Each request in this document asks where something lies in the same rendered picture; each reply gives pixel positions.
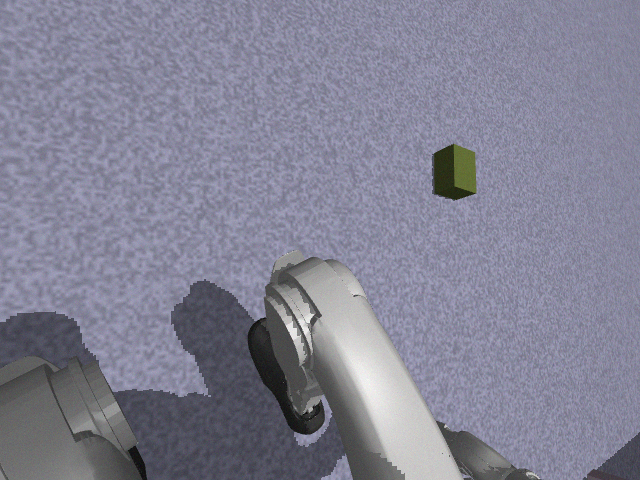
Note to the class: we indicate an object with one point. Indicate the right robot hand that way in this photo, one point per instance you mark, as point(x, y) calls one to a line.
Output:
point(474, 457)

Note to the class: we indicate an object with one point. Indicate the left robot foot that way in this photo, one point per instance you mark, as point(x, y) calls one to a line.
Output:
point(138, 462)

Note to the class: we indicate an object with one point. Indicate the right robot foot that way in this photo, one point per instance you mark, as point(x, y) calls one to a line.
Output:
point(261, 351)

